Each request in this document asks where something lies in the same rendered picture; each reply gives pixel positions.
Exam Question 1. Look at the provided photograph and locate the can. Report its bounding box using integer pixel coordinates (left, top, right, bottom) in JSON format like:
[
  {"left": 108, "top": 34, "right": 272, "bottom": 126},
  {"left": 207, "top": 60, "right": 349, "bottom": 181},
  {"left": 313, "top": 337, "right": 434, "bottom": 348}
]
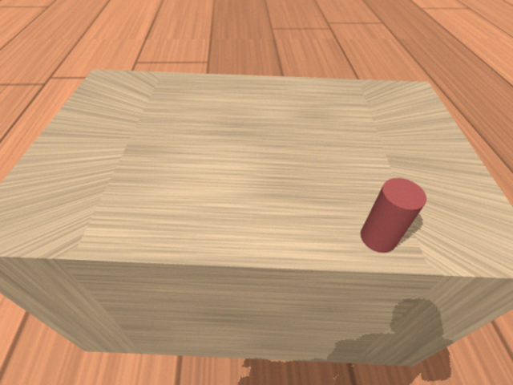
[{"left": 361, "top": 178, "right": 426, "bottom": 253}]

